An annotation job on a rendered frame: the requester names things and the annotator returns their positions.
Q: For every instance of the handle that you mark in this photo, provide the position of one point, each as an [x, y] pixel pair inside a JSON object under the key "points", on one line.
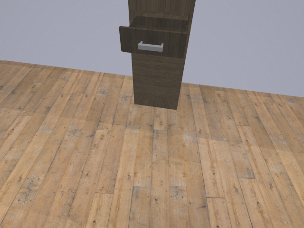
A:
{"points": [[150, 47]]}

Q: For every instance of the drawer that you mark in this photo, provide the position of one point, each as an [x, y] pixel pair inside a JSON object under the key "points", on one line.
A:
{"points": [[155, 31]]}

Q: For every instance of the cabinet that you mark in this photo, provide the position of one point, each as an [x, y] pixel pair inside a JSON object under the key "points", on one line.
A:
{"points": [[156, 79]]}

